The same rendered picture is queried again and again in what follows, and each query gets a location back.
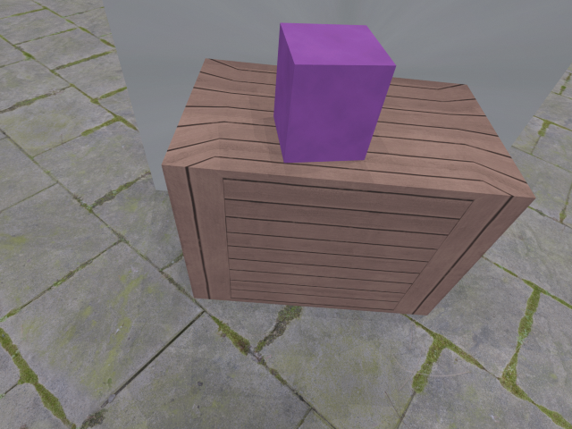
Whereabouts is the pedestal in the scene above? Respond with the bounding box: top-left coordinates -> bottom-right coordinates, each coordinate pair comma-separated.
162,58 -> 536,315

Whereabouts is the carton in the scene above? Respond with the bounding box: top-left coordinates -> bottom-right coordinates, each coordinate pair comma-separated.
273,22 -> 396,163

